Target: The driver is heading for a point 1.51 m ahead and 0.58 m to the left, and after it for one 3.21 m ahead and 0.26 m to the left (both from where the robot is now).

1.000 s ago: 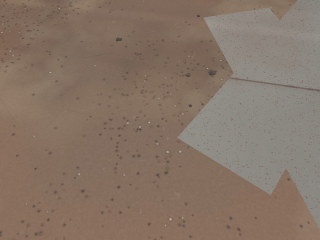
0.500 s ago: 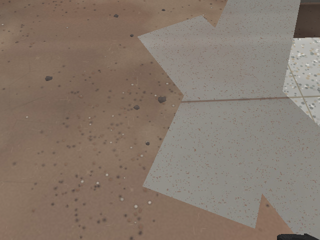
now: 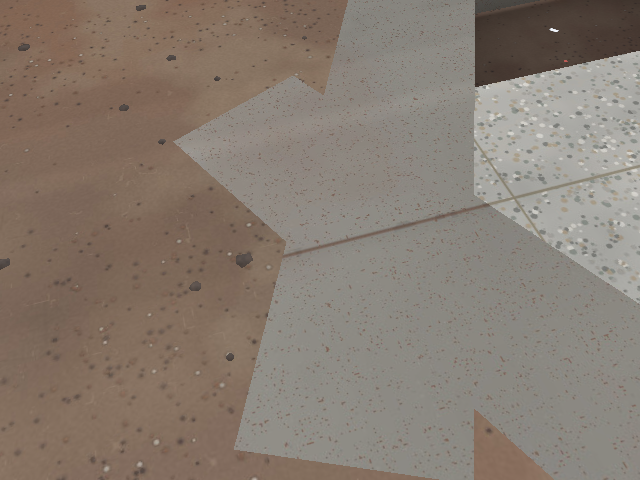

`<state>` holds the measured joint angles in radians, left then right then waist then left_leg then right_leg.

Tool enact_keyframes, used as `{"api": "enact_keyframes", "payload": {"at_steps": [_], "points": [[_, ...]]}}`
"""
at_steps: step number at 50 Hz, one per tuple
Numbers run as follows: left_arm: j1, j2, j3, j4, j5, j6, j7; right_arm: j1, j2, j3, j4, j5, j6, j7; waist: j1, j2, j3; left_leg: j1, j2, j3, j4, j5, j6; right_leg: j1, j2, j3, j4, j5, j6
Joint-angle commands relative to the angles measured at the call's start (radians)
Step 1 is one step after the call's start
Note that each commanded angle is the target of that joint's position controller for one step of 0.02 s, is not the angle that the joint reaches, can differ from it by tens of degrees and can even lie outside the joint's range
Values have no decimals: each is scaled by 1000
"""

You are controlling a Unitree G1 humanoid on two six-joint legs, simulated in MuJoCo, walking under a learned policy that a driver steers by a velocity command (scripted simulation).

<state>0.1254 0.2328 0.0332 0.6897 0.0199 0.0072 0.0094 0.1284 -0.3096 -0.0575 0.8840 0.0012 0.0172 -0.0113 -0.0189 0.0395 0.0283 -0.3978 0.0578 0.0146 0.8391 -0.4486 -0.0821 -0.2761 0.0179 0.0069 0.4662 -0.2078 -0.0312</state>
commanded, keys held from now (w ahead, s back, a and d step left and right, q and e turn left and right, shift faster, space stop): no key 1.00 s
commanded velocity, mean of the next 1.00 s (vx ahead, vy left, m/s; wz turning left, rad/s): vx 0.01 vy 0.00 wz -0.03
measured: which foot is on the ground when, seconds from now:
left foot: up 0.00-0.08, down 0.10-1.00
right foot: down 0.00-1.00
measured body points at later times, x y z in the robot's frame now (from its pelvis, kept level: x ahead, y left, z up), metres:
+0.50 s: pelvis +0.01 +0.02 +0.00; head +0.02 +0.02 +0.45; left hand +0.10 +0.29 -0.13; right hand +0.10 -0.24 -0.14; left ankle +0.00 +0.14 -0.74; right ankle +0.02 -0.10 -0.74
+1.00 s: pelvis +0.01 +0.03 +0.00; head +0.02 +0.03 +0.45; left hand +0.06 +0.29 -0.15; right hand +0.06 -0.23 -0.15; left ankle +0.00 +0.14 -0.74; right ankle +0.02 -0.10 -0.74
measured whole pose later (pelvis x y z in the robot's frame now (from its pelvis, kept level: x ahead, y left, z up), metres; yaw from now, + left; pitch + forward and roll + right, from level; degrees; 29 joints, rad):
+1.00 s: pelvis +0.01 +0.03 +0.00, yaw +0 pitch -1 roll +0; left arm 0.17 0.23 0.04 1.11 0.00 0.01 0.04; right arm 0.21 -0.23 -0.01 1.07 -0.01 0.00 -0.03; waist 0.00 0.00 0.04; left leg -0.17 0.00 0.02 0.47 -0.27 0.01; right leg -0.20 -0.02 0.01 0.46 -0.24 0.02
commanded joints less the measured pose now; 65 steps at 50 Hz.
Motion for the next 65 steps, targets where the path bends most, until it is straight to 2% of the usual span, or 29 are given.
{"api": "enact_keyframes", "payload": {"at_steps": [1,3,4,5,6,7,8,9,13,21,35,52,53,54,55,56,57,58,59,60,61,62,63,64,65], "points": [[-29,145,41,-30,-2,-12,5,-2,-52,-5,-40,5,-6,-5,12,-177,-135,65,3,-9,-122,55,-1,121,-227,168,-86,492,-192],[-42,135,35,-11,-9,-7,6,19,-50,-1,-27,4,-7,-1,-5,-172,-135,145,-7,3,-288,161,14,113,-217,176,-70,411,-175],[-36,125,31,3,-17,-6,4,38,-47,3,-17,-5,-10,3,-23,-155,-125,215,-11,6,-428,308,32,89,-195,168,-68,314,-139],[-2,113,27,20,-16,-11,2,45,-78,0,-13,-21,-12,5,-10,-116,-128,284,25,-44,-457,436,53,57,-159,161,-64,183,-88],[32,109,27,25,0,-17,-3,40,-147,-12,-13,-23,-11,1,40,-5,-111,300,86,-91,-429,545,91,22,-98,114,-33,59,-47],[43,95,26,34,5,-16,-2,-2,-140,-14,1,-10,-11,5,67,91,-89,185,88,-89,-434,345,137,75,-48,57,-55,-5,-10],[-11,123,30,43,6,-11,2,-26,-92,-4,-7,-11,-16,10,32,67,-47,116,66,-89,-463,223,133,114,-44,50,-39,9,8],[-30,138,38,48,-2,-7,8,-20,-76,3,0,-19,-22,10,19,34,-40,102,54,-78,-478,190,114,119,-50,52,-28,26,2],[-15,117,39,87,-5,2,18,10,-70,10,40,-13,-43,2,12,14,-37,141,29,-53,-460,256,86,118,-59,61,-35,110,-3],[15,117,43,187,-12,-5,23,16,-62,19,78,-10,-33,-10,6,-37,-29,176,12,-43,-455,277,98,112,-55,47,-46,134,15],[43,119,32,319,-16,-5,35,44,-46,27,129,-8,-28,-14,13,-34,-16,182,-10,-29,-464,299,102,117,-55,32,-55,133,24],[68,97,17,404,-19,-3,38,115,-28,35,160,-6,-29,-21,18,-38,0,174,-22,-25,-469,293,104,104,-51,18,-62,112,29],[87,86,14,416,-19,-2,39,136,-22,35,171,-5,-27,-23,18,-33,-22,183,-30,-20,-476,189,109,110,-37,1,-57,17,27],[93,88,16,420,-25,-1,40,143,-37,29,172,2,-23,-26,17,-19,-8,168,-34,-27,-483,15,125,83,-11,-26,-25,-136,21],[90,93,19,416,-30,-2,41,144,-61,20,167,9,-21,-30,14,7,27,139,-17,-62,-500,-167,151,25,8,-45,14,-288,12],[73,93,19,404,-29,-10,40,154,-76,14,160,13,-23,-31,5,29,72,117,26,-126,-537,-301,182,-50,12,-50,55,-362,3],[50,69,14,387,-27,-23,35,185,-102,4,161,17,-31,-29,-9,77,96,123,104,-240,-588,-383,225,-104,14,-67,131,-327,1],[44,52,10,379,-30,-39,26,216,-127,-8,164,23,-40,-29,-14,131,101,145,195,-363,-653,-433,274,-155,5,-76,234,-260,-3],[36,51,11,370,-35,-54,16,219,-135,-14,162,25,-49,-29,-15,147,124,130,262,-448,-691,-424,313,-184,-30,-48,316,-229,-16],[33,55,14,365,-42,-65,8,206,-121,-13,151,20,-57,-27,-4,132,132,130,284,-471,-699,-385,324,-208,-53,-29,359,-260,-32],[40,48,12,361,-49,-75,1,179,-114,-13,137,22,-64,-22,13,123,142,130,280,-446,-687,-330,311,-208,-70,-19,319,-295,-48],[62,50,14,365,-53,-84,-3,142,-105,-12,121,30,-67,-18,38,108,134,113,246,-374,-662,-262,279,-138,-72,-28,209,-282,-62],[130,49,19,395,-53,-91,-4,92,-104,-13,104,39,-65,-15,81,90,115,44,181,-272,-616,-193,240,25,-43,-70,54,-185,-68],[210,59,30,437,-45,-91,-3,84,-97,-12,94,39,-63,-11,103,57,87,-18,114,-190,-534,-111,214,179,2,-95,-6,-72,-49],[309,85,41,467,-38,-89,-2,72,-62,-2,83,33,-69,-8,132,-27,45,-89,52,-102,-361,6,179,303,-56,11,-49,-79,-56]]}}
